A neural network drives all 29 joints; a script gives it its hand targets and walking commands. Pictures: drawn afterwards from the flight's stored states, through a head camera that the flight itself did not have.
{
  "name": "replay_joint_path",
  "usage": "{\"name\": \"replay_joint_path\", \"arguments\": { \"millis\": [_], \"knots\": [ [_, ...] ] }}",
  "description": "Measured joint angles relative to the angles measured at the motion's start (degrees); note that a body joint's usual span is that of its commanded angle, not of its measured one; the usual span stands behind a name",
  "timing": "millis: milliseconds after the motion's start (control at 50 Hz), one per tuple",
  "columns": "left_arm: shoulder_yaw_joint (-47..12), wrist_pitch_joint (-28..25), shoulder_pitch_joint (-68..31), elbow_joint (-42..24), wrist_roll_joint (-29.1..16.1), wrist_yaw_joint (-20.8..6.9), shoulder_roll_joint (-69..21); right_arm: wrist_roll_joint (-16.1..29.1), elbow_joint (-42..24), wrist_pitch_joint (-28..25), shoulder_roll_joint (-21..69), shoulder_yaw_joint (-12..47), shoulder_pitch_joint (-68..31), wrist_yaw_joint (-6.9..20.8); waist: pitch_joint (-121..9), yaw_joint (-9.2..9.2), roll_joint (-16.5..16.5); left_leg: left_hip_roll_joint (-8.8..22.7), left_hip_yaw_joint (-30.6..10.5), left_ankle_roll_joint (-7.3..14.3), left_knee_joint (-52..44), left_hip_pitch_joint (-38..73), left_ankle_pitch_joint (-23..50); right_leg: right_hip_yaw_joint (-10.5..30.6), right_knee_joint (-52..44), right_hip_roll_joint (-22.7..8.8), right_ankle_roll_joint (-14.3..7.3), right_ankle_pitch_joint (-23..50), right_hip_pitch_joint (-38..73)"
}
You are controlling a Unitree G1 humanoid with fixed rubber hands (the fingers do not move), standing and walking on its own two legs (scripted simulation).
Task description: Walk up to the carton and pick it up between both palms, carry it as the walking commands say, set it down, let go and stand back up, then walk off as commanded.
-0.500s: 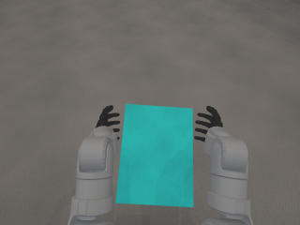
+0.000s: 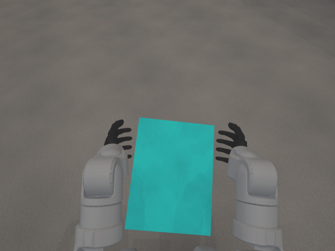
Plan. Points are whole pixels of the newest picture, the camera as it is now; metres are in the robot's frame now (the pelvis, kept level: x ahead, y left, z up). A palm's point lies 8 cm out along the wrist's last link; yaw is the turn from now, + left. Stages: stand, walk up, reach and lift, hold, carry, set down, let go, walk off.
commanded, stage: carry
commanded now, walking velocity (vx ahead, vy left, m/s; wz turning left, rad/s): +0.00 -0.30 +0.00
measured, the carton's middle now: (170, 173) +0.31 +0.00 -0.04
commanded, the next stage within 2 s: none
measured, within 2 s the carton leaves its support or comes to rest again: neither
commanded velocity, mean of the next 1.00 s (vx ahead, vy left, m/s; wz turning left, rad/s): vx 0.00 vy -0.28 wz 0.00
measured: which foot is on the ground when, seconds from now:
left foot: up 0.00-0.26, down 0.28-0.56, up 0.58-0.90, down 0.92-1.00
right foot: down 0.00-0.30, up 0.32-0.52, down 0.54-0.94, up 0.96-1.00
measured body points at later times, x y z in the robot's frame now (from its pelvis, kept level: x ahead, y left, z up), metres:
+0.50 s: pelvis -0.05 -0.13 +0.00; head -0.05 -0.13 +0.45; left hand +0.24 +0.02 +0.10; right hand +0.26 -0.26 +0.10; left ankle -0.03 +0.06 -0.72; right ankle -0.04 -0.26 -0.70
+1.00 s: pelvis -0.09 -0.27 +0.00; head -0.07 -0.25 +0.45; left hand +0.20 -0.11 +0.07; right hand +0.22 -0.39 +0.08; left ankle -0.08 -0.14 -0.72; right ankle -0.05 -0.31 -0.70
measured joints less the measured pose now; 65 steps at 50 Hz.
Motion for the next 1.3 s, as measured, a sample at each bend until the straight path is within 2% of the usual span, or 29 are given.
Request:
{"name": "replay_joint_path", "arguments": {
  "millis": [40,100,200,260,280,300,320,340,380,420,480,540,560,580,600,640,700,780,860,900,940,980,1040,1080,1120,1160,1200,1240,1300],
  "knots": [
    [0.0,-0.6,0.0,0.0,0.0,-0.1,0.0,0.0,-0.6,0.0,0.0,0.0,0.0,0.0,0.0,-1.06,0.0,-1.4,0.6,0.1,0.1,0.0,0.5,-1.4,0.0,0.1,-1.0,0.1,-0.2],
    [0.4,-1.5,0.0,0.0,0.0,-0.4,0.0,0.1,-1.6,0.1,0.0,0.2,0.0,0.4,0.0,-1.31,-1.1,-2.6,1.2,0.4,-2.8,-0.1,0.6,-3.7,-0.1,0.5,-2.6,0.4,-0.7],
    [1.8,-1.8,0.0,0.0,0.0,-0.4,0.0,0.1,-1.7,0.2,0.1,1.0,0.0,1.3,-0.2,0.15,-4.8,-3.9,1.2,1.4,-9.5,-0.1,0.6,-6.2,-1.2,1.5,-4.9,1.8,-1.7],
    [1.8,-1.8,0.0,-0.1,0.0,-0.4,0.0,0.1,-1.7,0.2,0.1,1.0,0.0,1.4,-0.4,0.73,-5.7,-3.9,2.0,2.6,-18.1,1.6,3.7,-7.8,-2.7,2.5,-5.5,3.3,-2.3],
    [1.8,-1.8,0.1,-0.1,0.0,-0.4,0.0,0.1,-1.7,0.2,0.1,1.0,0.0,1.5,-0.4,1.02,-6.0,-4.0,2.2,3.5,-21.5,2.5,7.6,-8.0,-3.3,2.8,-5.2,3.8,-2.3],
    [1.8,-1.7,0.2,-0.1,0.0,-0.3,0.1,0.1,-1.7,0.3,0.1,1.0,0.2,1.7,-0.3,1.25,-6.6,-4.0,2.2,3.9,-23.9,3.0,13.6,-8.0,-3.7,2.9,-3.7,4.1,-2.3],
    [1.7,-1.7,0.6,-0.1,0.0,-0.4,0.2,0.1,-1.7,0.6,0.1,1.1,0.2,2.0,-0.4,1.41,-6.7,-3.7,2.2,3.9,-25.0,3.3,16.5,-7.9,-3.0,2.9,-0.7,3.2,-2.6],
    [1.5,-1.6,1.2,-0.3,0.0,-0.4,0.4,0.1,-1.7,0.9,0.0,1.2,0.2,2.2,-0.5,1.6,-5.7,-2.7,2.2,3.8,-25.1,3.3,17.0,-7.7,0.3,2.9,1.5,0.7,-3.5],
    [0.9,-1.4,2.1,-0.5,0.0,-0.4,0.6,0.1,-1.7,1.2,0.0,1.2,0.2,2.4,-1.1,1.99,-2.9,-0.3,2.1,3.7,-25.3,3.3,16.1,-4.8,10.6,2.6,3.5,-1.9,-6.1],
    [0.8,-1.1,2.2,-0.7,0.0,-0.3,0.7,0.1,-1.7,1.3,0.0,1.2,0.2,2.4,-2.0,2.42,-0.7,2.0,2.2,2.7,-26.1,3.3,16.2,-1.4,14.9,1.3,3.6,-2.1,-6.6],
    [0.6,-1.0,2.2,-2.0,0.0,-0.3,0.7,0.1,-1.7,0.8,0.1,1.3,0.2,2.4,-2.3,2.8,-0.2,4.7,2.2,-0.1,-27.0,3.2,17.5,2.1,13.2,-1.6,3.7,-3.7,-4.5],
    [1.1,-0.9,2.2,-2.4,0.0,-0.4,0.7,0.1,-1.7,0.8,0.0,1.9,0.3,2.3,-2.4,3.19,-1.1,7.3,2.3,-2.7,-26.3,3.2,17.6,2.5,0.5,-3.0,3.7,-4.6,1.7],
    [1.0,-1.0,2.3,-2.3,0.0,-0.4,0.7,0.0,-1.7,0.8,0.0,1.9,0.3,2.2,-2.0,3.15,-0.7,8.6,1.9,-2.9,-25.5,3.2,17.4,2.1,-0.8,-2.1,4.1,-3.9,2.4],
    [0.6,-0.7,2.5,-2.1,-0.1,-0.4,0.7,0.0,-1.7,0.8,-0.1,1.9,0.5,1.8,-1.3,2.56,0.2,9.5,1.2,-2.2,-24.0,3.1,15.5,1.3,-0.3,-1.1,4.2,-3.2,2.8],
    [-0.2,-0.2,2.9,-1.8,-0.1,-0.4,0.8,0.0,-1.7,0.8,-0.3,1.9,1.1,1.5,-1.0,1.85,0.3,8.8,1.3,-1.9,-20.5,2.5,10.6,1.0,0.1,-1.0,4.0,-2.7,2.9],
    [-1.4,1.0,3.2,-1.8,-0.1,-0.5,0.9,0.0,-1.7,1.1,-0.5,1.9,2.1,0.9,-1.0,0.87,-0.4,5.4,1.4,-1.4,-10.6,0.8,2.9,0.9,0.1,-1.5,3.0,-2.1,3.0],
    [-1.5,1.3,3.2,-1.8,-0.1,-0.5,0.9,0.1,-1.8,1.4,-0.6,1.9,2.0,0.7,-1.0,-0.44,-0.6,0.7,1.4,-0.5,-1.6,0.0,0.8,0.4,0.1,-1.3,1.6,-1.8,2.8],
    [-1.5,0.8,3.2,-1.8,-0.1,-0.5,0.9,0.1,-2.4,1.4,-0.5,2.0,2.0,0.8,-1.2,-1.18,-0.6,-2.4,2.3,0.6,-3.3,-0.1,0.7,-2.2,0.1,-0.5,-0.3,-1.7,1.9],
    [-0.6,0.6,3.2,-1.9,-0.1,-0.5,0.9,0.5,-2.4,1.4,-0.5,2.1,2.0,1.5,-1.4,-0.34,-3.2,-4.1,2.7,1.8,-10.3,-0.1,1.8,-4.7,0.1,0.1,-2.1,-1.4,0.4],
    [-0.5,0.6,3.2,-1.9,-0.1,-0.5,0.9,0.5,-2.4,1.4,-0.5,2.1,2.0,1.7,-1.8,0.29,-4.3,-4.2,2.8,2.5,-16.6,0.5,5.8,-5.7,0.1,0.6,-2.9,-1.0,-0.7],
    [-0.4,0.5,3.2,-2.0,-0.1,-0.4,0.9,0.5,-2.4,1.2,-0.5,2.2,2.0,1.9,-1.8,0.7,-4.6,-3.7,2.9,4.1,-22.8,1.8,14.8,-6.5,0.6,1.3,-3.0,-0.8,-1.7],
    [-0.2,0.3,3.3,-2.2,-0.1,-0.2,1.0,0.6,-2.4,1.0,-0.5,2.3,2.0,2.3,-1.0,1.39,-4.5,-2.9,2.9,4.7,-23.0,1.8,15.5,-6.3,5.8,1.2,-0.6,-3.4,-3.6],
    [-0.3,0.3,3.3,-2.5,-0.1,-0.2,1.0,0.6,-2.4,0.8,-0.5,2.2,2.0,2.4,-1.0,2.7,-2.2,0.0,2.9,4.1,-24.3,1.8,15.3,-3.4,16.8,1.1,1.3,-5.6,-7.8],
    [-0.4,0.3,3.3,-3.1,-0.1,-0.1,1.0,0.6,-2.4,0.4,-0.4,2.2,2.0,2.4,-1.3,3.12,-0.9,1.9,3.0,3.0,-25.7,1.8,16.4,-1.4,16.6,0.1,1.8,-5.7,-8.0],
    [-0.4,0.2,3.3,-3.4,-0.2,-0.1,1.0,0.6,-2.4,0.1,-0.4,2.2,2.0,2.4,-1.4,3.26,-0.2,3.3,3.0,1.6,-26.1,1.8,17.1,0.0,11.3,-1.1,2.0,-5.7,-5.8],
    [-0.5,0.2,3.3,-3.7,-0.4,-0.1,1.0,0.6,-2.4,0.1,-0.5,2.2,2.1,2.2,-1.5,3.25,-0.9,4.0,3.1,0.2,-25.0,1.8,16.9,0.4,1.9,-2.4,2.2,-4.1,-1.0],
    [-1.0,0.2,3.7,-3.5,-0.8,-0.2,1.0,0.6,-2.4,0.1,-0.6,2.2,2.3,1.6,-1.1,2.95,-0.5,5.0,2.4,0.1,-22.6,1.9,14.2,-0.3,0.8,-1.7,3.2,0.3,0.2],
    [-1.9,0.4,4.3,-3.5,-0.9,-0.2,1.1,0.6,-2.4,0.2,-0.7,2.2,2.8,1.0,-0.6,1.95,-0.8,3.5,2.6,0.2,-16.3,1.6,6.3,-0.3,0.9,-1.8,2.4,-0.5,1.0],
    [-2.0,0.7,4.3,-3.6,-0.9,-0.3,1.2,0.6,-2.7,0.6,-0.7,2.2,2.8,0.6,-0.9,0.47,-1.3,-0.1,2.5,0.7,-6.7,1.3,3.0,-0.4,-0.3,-2.1,1.1,-0.3,1.9]
  ]
}}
